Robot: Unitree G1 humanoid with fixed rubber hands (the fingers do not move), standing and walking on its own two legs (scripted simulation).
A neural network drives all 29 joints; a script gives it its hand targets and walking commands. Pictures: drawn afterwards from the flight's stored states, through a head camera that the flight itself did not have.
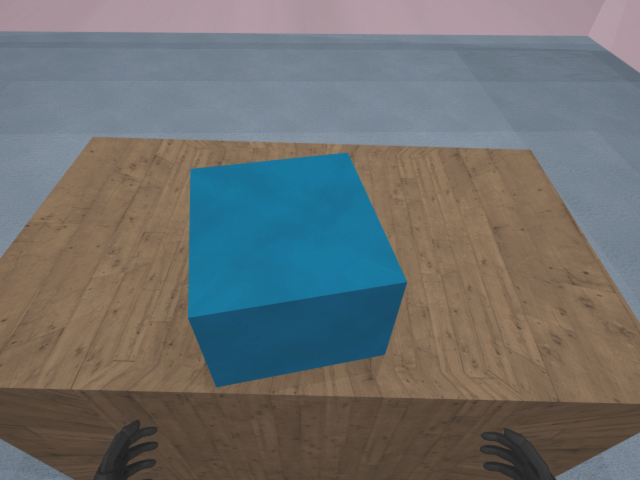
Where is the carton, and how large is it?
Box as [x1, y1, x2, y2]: [188, 153, 406, 386]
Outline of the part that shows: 347,153 190,169 188,318 216,386 384,354 406,284 406,280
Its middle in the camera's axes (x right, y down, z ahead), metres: -0.06 +0.03 +0.68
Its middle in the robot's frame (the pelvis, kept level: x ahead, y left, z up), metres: +0.49 +0.08 -0.04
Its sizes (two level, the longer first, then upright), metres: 0.308 0.285 0.206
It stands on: a pedestal, 0.63 m high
